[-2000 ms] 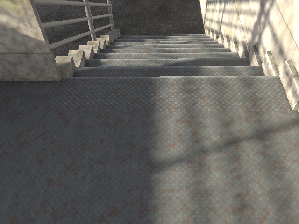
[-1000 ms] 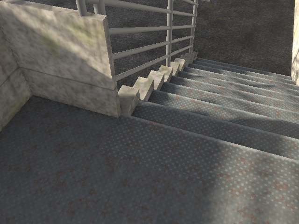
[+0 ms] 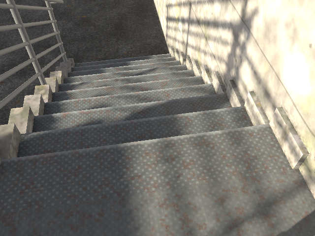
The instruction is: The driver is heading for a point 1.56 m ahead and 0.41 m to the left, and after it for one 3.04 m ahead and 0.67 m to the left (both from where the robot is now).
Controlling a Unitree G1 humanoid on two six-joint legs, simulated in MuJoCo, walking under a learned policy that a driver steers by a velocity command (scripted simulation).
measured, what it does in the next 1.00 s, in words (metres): shifts its weight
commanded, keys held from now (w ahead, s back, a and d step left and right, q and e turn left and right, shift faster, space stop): no key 0.72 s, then w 0.28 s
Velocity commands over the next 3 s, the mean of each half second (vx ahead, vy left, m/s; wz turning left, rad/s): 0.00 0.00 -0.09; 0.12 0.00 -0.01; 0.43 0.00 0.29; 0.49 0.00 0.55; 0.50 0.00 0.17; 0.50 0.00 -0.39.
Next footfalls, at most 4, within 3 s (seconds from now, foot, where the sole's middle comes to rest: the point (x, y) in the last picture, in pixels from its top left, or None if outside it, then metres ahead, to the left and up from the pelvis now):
1.44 left None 0.44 0.15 -0.77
1.94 right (158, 178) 0.74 0.03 -0.77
2.40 left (91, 169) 0.79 0.35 -0.77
2.98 right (126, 135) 1.11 0.23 -0.94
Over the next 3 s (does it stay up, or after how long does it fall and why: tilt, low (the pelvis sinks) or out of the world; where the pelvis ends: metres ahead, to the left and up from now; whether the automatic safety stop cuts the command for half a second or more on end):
stays up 1.00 0.28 -0.15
